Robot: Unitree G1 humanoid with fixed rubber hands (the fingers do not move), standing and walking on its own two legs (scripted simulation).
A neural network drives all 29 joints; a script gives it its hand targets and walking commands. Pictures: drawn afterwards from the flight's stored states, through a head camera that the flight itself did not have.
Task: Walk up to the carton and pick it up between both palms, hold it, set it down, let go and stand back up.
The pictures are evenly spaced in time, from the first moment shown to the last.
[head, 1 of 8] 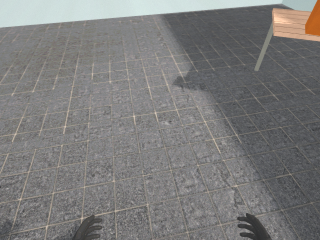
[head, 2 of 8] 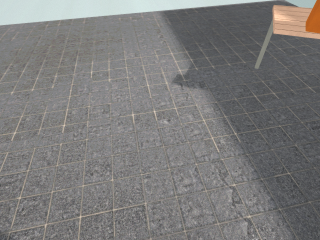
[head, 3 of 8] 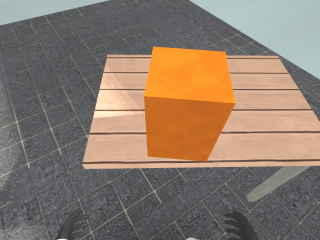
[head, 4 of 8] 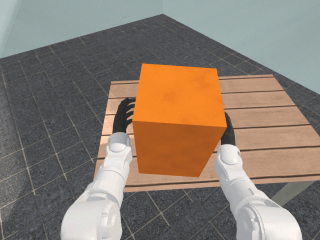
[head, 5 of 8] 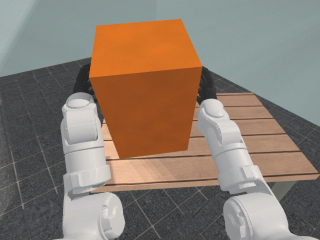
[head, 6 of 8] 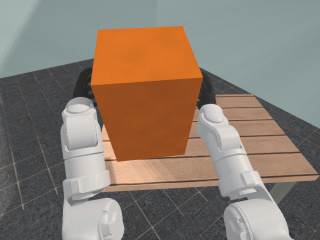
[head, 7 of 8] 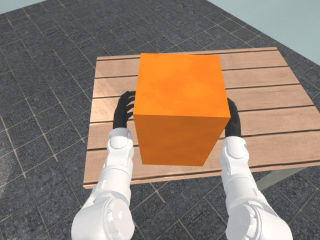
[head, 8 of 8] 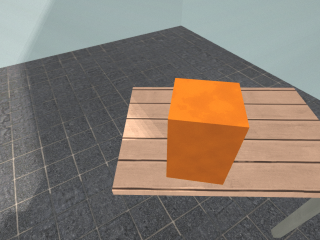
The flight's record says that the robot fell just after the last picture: no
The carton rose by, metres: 0.21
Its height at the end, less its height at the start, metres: +0.00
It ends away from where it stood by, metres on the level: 0.03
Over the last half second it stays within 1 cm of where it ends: yes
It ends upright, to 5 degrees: yes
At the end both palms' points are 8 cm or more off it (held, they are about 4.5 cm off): yes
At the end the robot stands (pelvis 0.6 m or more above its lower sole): yes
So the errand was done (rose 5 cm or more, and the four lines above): yes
